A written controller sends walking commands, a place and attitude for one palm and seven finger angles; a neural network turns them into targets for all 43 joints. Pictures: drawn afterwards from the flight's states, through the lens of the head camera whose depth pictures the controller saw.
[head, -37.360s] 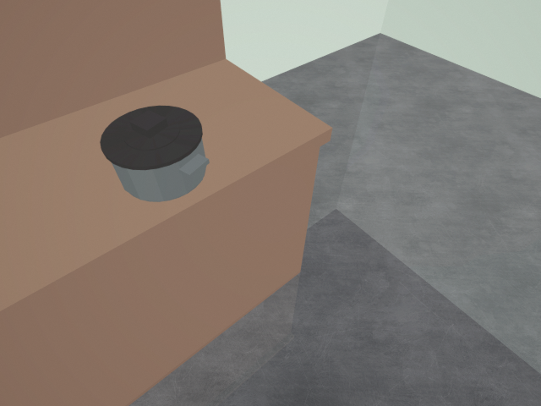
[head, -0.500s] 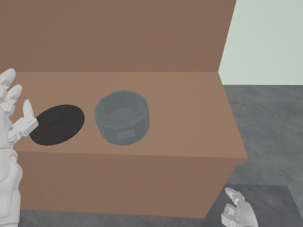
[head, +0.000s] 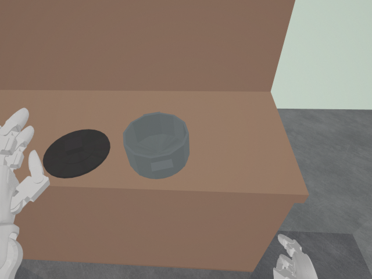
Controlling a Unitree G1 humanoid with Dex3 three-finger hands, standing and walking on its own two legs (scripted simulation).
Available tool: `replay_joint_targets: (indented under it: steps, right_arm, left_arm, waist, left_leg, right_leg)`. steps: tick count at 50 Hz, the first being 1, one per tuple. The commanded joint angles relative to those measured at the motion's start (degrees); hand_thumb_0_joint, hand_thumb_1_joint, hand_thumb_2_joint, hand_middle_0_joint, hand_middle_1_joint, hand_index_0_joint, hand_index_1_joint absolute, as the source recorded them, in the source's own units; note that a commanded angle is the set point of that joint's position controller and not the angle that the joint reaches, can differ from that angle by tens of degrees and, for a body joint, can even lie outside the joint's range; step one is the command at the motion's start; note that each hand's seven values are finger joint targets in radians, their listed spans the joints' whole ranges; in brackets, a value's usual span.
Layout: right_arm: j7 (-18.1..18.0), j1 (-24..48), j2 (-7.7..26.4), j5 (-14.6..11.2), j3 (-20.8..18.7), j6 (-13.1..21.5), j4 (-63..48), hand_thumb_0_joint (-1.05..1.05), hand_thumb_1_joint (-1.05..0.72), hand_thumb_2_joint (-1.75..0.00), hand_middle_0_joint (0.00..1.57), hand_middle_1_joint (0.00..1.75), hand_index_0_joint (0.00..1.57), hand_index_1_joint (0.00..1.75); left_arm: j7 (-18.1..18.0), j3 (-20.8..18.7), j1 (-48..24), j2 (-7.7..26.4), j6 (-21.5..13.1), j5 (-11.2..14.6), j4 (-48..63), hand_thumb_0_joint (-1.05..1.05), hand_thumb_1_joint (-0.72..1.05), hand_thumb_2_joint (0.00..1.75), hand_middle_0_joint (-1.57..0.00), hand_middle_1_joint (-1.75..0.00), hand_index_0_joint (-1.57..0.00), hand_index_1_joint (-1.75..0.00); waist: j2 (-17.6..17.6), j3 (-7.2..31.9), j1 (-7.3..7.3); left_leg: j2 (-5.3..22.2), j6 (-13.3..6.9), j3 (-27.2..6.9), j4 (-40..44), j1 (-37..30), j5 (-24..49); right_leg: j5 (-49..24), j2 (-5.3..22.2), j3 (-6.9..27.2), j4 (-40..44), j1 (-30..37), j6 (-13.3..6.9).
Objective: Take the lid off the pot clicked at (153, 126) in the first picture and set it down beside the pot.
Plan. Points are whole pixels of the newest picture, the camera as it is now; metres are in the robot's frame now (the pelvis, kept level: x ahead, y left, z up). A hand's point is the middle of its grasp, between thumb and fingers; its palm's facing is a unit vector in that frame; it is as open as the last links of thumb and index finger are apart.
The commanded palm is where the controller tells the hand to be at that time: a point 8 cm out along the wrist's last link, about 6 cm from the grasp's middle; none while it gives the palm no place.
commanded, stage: draw the hand back to the body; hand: left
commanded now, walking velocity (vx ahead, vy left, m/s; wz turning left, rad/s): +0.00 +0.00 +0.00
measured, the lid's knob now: (74, 145) +0.44 +0.38 +0.02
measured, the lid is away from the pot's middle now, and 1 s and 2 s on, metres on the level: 0.24 0.24 0.24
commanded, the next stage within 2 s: step back with the hand held close in 0.30 s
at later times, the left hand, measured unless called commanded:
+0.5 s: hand (18, 185) +0.19 +0.27 +0.21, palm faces +0.45 -0.80 -0.40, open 7.5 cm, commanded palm +0.13 +0.30 +0.20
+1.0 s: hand (15, 211) +0.16 +0.27 +0.18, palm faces +0.37 -0.80 -0.48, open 7.4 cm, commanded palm +0.09 +0.31 +0.20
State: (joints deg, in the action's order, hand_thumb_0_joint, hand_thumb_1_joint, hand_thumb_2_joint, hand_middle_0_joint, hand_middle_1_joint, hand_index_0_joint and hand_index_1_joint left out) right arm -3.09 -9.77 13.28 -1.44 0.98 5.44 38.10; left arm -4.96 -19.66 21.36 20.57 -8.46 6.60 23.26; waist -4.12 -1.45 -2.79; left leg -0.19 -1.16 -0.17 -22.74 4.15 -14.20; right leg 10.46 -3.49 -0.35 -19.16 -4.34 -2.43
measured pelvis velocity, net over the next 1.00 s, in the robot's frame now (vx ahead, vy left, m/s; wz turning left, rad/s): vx -0.04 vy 0.04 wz -0.02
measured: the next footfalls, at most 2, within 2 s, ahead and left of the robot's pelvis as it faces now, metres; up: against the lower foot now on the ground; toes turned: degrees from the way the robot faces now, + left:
right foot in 1.36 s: -0.05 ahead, -0.09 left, +0.00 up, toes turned -3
left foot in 1.74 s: -0.07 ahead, +0.14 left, +0.00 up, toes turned -1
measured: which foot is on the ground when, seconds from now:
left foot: down 0.00-1.00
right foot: down 0.00-1.00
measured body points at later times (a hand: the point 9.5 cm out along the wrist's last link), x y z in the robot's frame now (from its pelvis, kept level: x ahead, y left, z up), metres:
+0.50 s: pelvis +0.00 +0.02 +0.00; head -0.01 +0.01 +0.45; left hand +0.16 +0.31 +0.23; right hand +0.20 -0.19 -0.08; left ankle -0.02 +0.11 -0.75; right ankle +0.00 -0.09 -0.75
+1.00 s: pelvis -0.04 +0.04 -0.02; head -0.02 +0.04 +0.43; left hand +0.13 +0.31 +0.21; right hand +0.12 -0.20 -0.10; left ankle -0.02 +0.11 -0.75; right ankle +0.00 -0.10 -0.75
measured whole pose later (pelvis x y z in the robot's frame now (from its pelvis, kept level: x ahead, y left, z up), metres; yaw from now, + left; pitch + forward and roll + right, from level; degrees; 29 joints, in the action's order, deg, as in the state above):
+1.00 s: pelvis -0.04 +0.04 -0.02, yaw -1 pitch +0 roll -1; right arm -2.9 -12.4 11.2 -1.6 0.2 0.1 31.5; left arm -7.7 -25.2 33.7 24.4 -9.6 3.6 39.2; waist -0.4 -1.6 -0.4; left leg -2.1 -4.1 2.4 -35.3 19.5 -16.4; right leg 12.3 -0.2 -0.6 -32.1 -20.2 0.7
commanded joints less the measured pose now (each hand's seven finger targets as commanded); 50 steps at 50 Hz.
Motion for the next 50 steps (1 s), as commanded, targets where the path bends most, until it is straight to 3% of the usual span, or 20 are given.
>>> replay_joint_targets:
  steps: [1, 2, 5, 9, 15, 18, 20, 21, 22, 23, 25, 27, 31, 32, 37, 39, 43, 45, 48, 50]
  right_arm:
    - [-0.3, 9.0, 5.8, 0.4, -1.8, 3.5, -10.1, 0.00, -0.90, -0.90, 0.20, 0.30, 0.20, 0.30]
    - [-0.1, 9.1, 5.6, 0.4, -1.7, 3.8, -10.3, 0.00, -0.90, -0.90, 0.20, 0.30, 0.20, 0.30]
    - [-0.3, 8.8, 5.6, 0.6, -1.9, 3.0, -9.9, 0.00, -0.90, -0.90, 0.20, 0.30, 0.20, 0.30]
    - [-0.4, 8.7, 5.4, 0.8, -1.7, 3.1, -10.4, 0.00, -0.90, -0.90, 0.20, 0.30, 0.20, 0.30]
    - [-0.6, 8.5, 5.3, 0.9, -1.5, 2.6, -10.3, 0.00, -0.90, -0.90, 0.20, 0.30, 0.20, 0.30]
    - [-0.3, 8.7, 5.4, 1.0, -1.4, 3.2, -10.8, 0.00, -0.90, -0.90, 0.20, 0.30, 0.20, 0.30]
    - [-0.3, 8.5, 5.3, 1.1, -1.4, 3.0, -10.6, 0.00, -0.90, -0.90, 0.20, 0.30, 0.20, 0.30]
    - [-0.4, 6.8, 6.8, 0.1, -1.2, 1.4, -13.9, 0.00, -0.90, -0.90, 0.20, 0.30, 0.20, 0.30]
    - [-0.6, 7.1, 5.3, 0.5, -0.7, 0.9, -13.0, 0.00, -0.90, -0.90, 0.20, 0.30, 0.20, 0.30]
    - [-0.6, 5.6, 5.7, 0.8, -1.0, 0.3, -11.7, 0.00, -0.90, -0.90, 0.20, 0.30, 0.20, 0.30]
    - [-0.1, 4.8, 6.4, 0.6, -2.0, -1.0, -12.2, 0.00, -0.90, -0.90, 0.20, 0.30, 0.20, 0.30]
    - [0.0, 5.6, 6.6, 0.5, -2.4, -1.7, -13.5, 0.00, -0.90, -0.90, 0.20, 0.30, 0.20, 0.30]
    - [-0.2, 5.3, 6.7, 0.5, -3.2, -4.1, -15.1, 0.00, -0.90, -0.90, 0.20, 0.30, 0.20, 0.30]
    - [-0.2, 6.0, 6.7, 0.5, -3.1, -4.2, -15.8, 0.00, -0.90, -0.90, 0.20, 0.30, 0.20, 0.30]
    - [-0.4, 5.6, 6.5, 0.3, -3.4, -4.3, -17.1, 0.00, -0.90, -0.90, 0.20, 0.30, 0.20, 0.30]
    - [-0.5, 4.5, 6.0, 0.4, -3.8, -3.7, -16.6, 0.00, -0.90, -0.90, 0.20, 0.30, 0.20, 0.30]
    - [-0.6, 2.7, 6.5, 0.6, -4.3, -2.4, -15.6, 0.00, -0.90, -0.90, 0.20, 0.30, 0.20, 0.30]
    - [-0.7, 2.3, 6.9, 0.3, -4.3, -2.2, -15.6, 0.00, -0.90, -0.90, 0.20, 0.30, 0.20, 0.30]
    - [-0.9, 1.9, 6.4, -0.1, -4.3, -2.7, -15.8, 0.00, -0.90, -0.90, 0.20, 0.30, 0.20, 0.30]
    - [-0.7, 1.1, 5.6, -0.1, -4.2, -3.0, -15.0, 0.00, -0.90, -0.90, 0.20, 0.30, 0.20, 0.30]
  left_arm:
    - [-0.9, -5.7, -3.8, 11.0, -3.5, -0.2, 17.2, 0.00, 0.90, 0.90, -0.20, -0.30, -0.20, -0.30]
    - [-1.0, -5.4, -3.3, 11.0, -3.7, -0.5, 19.5, 0.00, 0.90, 0.90, -0.20, -0.30, -0.20, -0.30]
    - [-0.9, -5.6, 2.1, 9.6, -2.6, -0.1, 15.5, 0.00, 0.90, 0.90, -0.20, -0.30, -0.20, -0.30]
    - [-1.2, -5.5, 1.7, 10.2, -2.7, -0.6, 20.2, 0.00, 0.90, 0.90, -0.20, -0.30, -0.20, -0.30]
    - [-1.5, -4.4, 2.3, 8.7, -1.7, -0.8, 18.3, 0.00, 0.90, 0.90, -0.20, -0.30, -0.20, -0.30]
    - [-1.8, -5.2, 0.8, 10.5, -2.2, -1.3, 22.6, 0.00, 0.90, 0.90, -0.20, -0.30, -0.20, -0.30]
    - [-1.9, -5.7, 3.6, 10.1, -1.7, -1.1, 20.6, 0.00, 0.90, 0.90, -0.20, -0.30, -0.20, -0.30]
    - [-2.4, -16.0, -9.7, 21.0, -4.9, -1.5, 29.5, 0.00, 0.90, 0.90, -0.20, -0.30, -0.20, -0.30]
    - [-2.3, -15.4, -10.8, 19.9, -6.3, -1.4, 27.6, 0.00, 0.90, 0.90, -0.20, -0.30, -0.20, -0.30]
    - [-1.9, -12.6, -2.4, 15.0, -6.0, -1.4, 18.9, 0.00, 0.90, 0.90, -0.20, -0.30, -0.20, -0.30]
    - [-0.6, -7.5, 4.6, 9.4, -4.7, -1.9, 14.9, 0.00, 0.90, 0.90, -0.20, -0.30, -0.20, -0.30]
    - [-0.2, -6.5, 6.8, 8.6, -4.6, -2.0, 16.6, 0.00, 0.90, 0.90, -0.20, -0.30, -0.20, -0.30]
    - [-0.7, -9.0, 10.6, 11.9, -4.6, -2.7, 22.6, 0.00, 0.90, 0.90, -0.20, -0.30, -0.20, -0.30]
    - [-1.2, -10.7, 11.0, 13.9, -4.7, -2.6, 25.6, 0.00, 0.90, 0.90, -0.20, -0.30, -0.20, -0.30]
    - [-2.5, -12.8, 14.4, 15.6, -4.5, -2.5, 32.4, 0.00, 0.90, 0.90, -0.20, -0.30, -0.20, -0.30]
    - [-2.9, -12.4, 15.4, 14.5, -4.3, -2.6, 31.5, 0.00, 0.90, 0.90, -0.20, -0.30, -0.20, -0.30]
    - [-3.5, -11.9, 13.5, 12.8, -4.0, -2.7, 28.3, 0.00, 0.90, 0.90, -0.20, -0.30, -0.20, -0.30]
    - [-3.6, -11.2, 11.7, 12.2, -3.8, -2.8, 26.4, 0.00, 0.90, 0.90, -0.20, -0.30, -0.20, -0.30]
    - [-3.8, -11.0, 11.4, 12.1, -3.8, -2.8, 24.3, 0.00, 0.90, 0.90, -0.20, -0.30, -0.20, -0.30]
    - [-4.0, -10.2, 10.9, 12.5, -4.4, -2.9, 25.6, 0.00, 0.90, 0.90, -0.20, -0.30, -0.20, -0.30]
  waist:
    - [-1.4, 5.6, -0.76]
    - [-2.0, 5.8, -0.56]
    - [2.6, 2.9, -0.75]
    - [-0.6, 4.1, -0.68]
    - [1.8, 2.5, -0.52]
    - [-2.6, 4.8, -0.89]
    - [-0.8, 4.2, -1.23]
    - [-0.8, 0.8, -0.14]
    - [-0.5, 0.2, 0.34]
    - [4.8, -0.2, 0.88]
    - [5.9, 3.6, 1.45]
    - [2.0, 6.7, 1.48]
    - [2.7, 9.1, 1.18]
    - [0.6, 10.2, 0.94]
    - [-5.7, 10.6, 0.97]
    - [-6.3, 9.5, 1.18]
    - [-2.8, 7.1, 1.81]
    - [0.4, 5.7, 2.22]
    - [7.1, 4.8, 3.10]
    - [11.1, 4.8, 4.15]
  left_leg:
    - [1.4, -1.4, -0.2, 2.2, -1.4, 10.3]
    - [1.3, -1.3, -0.3, 2.1, -1.9, 10.9]
    - [1.7, -1.3, -0.4, 2.2, 0.0, 9.6]
    - [1.5, -1.3, -0.8, 1.8, -0.3, 9.9]
    - [1.6, -1.1, -1.3, 2.0, 0.4, 9.2]
    - [1.6, -0.8, -1.7, 2.2, -0.2, 9.1]
    - [1.7, -0.7, -1.9, 2.3, 0.6, 10.7]
    - [3.1, -2.0, -3.1, 1.3, 3.4, 5.9]
    - [2.7, -1.9, -3.8, 0.9, 4.0, 4.0]
    - [3.2, -2.2, -4.1, 0.2, 4.2, 4.9]
    - [4.2, -2.4, -3.3, -1.5, 2.2, 9.1]
    - [4.8, -2.5, -3.0, -1.4, 1.4, 14.3]
    - [6.6, -2.7, -4.5, -1.6, 4.5, 19.2]
    - [6.6, -2.8, -5.3, -1.0, 5.4, 19.7]
    - [9.7, -3.2, -7.9, 0.7, 8.9, 24.6]
    - [11.2, -3.5, -8.1, 0.9, 9.1, 25.3]
    - [11.8, -3.9, -8.1, 0.2, 12.3, 19.1]
    - [11.2, -3.7, -7.8, -1.0, 15.9, 11.0]
    - [6.5, -2.8, -6.2, -5.9, 21.2, -9.1]
    - [3.2, -1.9, -4.9, -13.3, 18.9, -13.6]
  right_leg:
    - [-7.7, 2.9, 0.5, 3.2, -1.0, 0.7]
    - [-7.9, 2.7, 0.7, 3.1, -1.1, 0.7]
    - [-6.7, 2.6, 0.3, 3.3, -2.3, 0.8]
    - [-6.8, 2.8, 0.5, 2.9, -1.9, 0.6]
    - [-5.6, 2.6, 0.0, 2.8, -2.7, 0.6]
    - [-5.3, 2.7, 0.1, 2.3, -1.7, 0.3]
    - [-6.8, 2.6, -0.2, 1.8, -1.1, 0.1]
    - [-11.2, 5.6, 8.4, 3.0, -4.8, 0.4]
    - [-11.0, 6.9, 9.2, 3.1, -5.7, -0.1]
    - [-11.7, 7.0, 8.8, 2.8, -6.6, 0.2]
    - [-15.8, 7.9, 8.3, 1.1, -6.4, 1.1]
    - [-19.1, 7.8, 7.4, -1.3, -5.7, 1.4]
    - [-17.4, 7.5, 4.9, -4.7, -5.1, 1.7]
    - [-15.8, 7.0, 4.8, -5.9, -4.6, 1.6]
    - [-3.2, 5.1, 2.3, -11.5, -7.1, 2.7]
    - [4.1, 4.9, 1.7, -13.2, -9.7, 2.9]
    - [5.6, 5.3, 1.7, -13.4, -10.0, 2.6]
    - [3.1, 6.4, 2.4, -12.4, -9.2, 2.2]
    - [-1.6, 10.2, 8.1, -7.5, -9.9, 0.2]
    - [1.9, 15.0, 14.0, -1.3, -15.4, -1.9]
